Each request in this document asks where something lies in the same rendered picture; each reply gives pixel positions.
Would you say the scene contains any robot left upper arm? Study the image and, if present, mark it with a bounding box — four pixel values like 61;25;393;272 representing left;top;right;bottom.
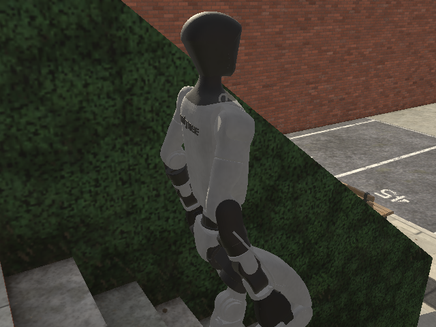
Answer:
160;86;193;170

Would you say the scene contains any left robot hand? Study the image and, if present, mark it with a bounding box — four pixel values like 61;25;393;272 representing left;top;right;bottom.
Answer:
185;205;203;227

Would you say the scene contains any left robot thigh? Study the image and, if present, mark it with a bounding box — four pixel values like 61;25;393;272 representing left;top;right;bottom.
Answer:
189;224;247;322

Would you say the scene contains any right robot forearm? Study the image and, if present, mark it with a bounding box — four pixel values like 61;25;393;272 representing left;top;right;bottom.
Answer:
215;199;273;300

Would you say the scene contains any right robot hand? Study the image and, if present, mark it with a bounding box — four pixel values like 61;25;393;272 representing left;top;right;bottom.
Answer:
252;289;294;327

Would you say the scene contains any robot right upper arm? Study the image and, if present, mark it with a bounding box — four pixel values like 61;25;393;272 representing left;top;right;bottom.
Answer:
206;104;255;223

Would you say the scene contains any left robot forearm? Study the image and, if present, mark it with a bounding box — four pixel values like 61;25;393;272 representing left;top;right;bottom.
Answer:
163;162;201;211

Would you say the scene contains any left robot shin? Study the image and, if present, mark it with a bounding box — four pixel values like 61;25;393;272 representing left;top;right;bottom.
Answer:
209;290;247;327

